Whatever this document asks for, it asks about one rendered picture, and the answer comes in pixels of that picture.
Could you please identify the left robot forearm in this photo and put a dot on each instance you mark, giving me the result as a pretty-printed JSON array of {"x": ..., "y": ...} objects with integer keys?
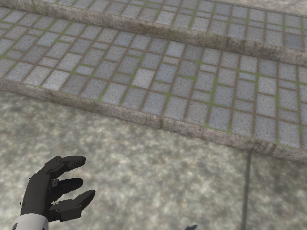
[{"x": 30, "y": 221}]

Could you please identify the robot left hand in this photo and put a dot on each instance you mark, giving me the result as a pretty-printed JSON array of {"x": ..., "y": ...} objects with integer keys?
[{"x": 42, "y": 190}]

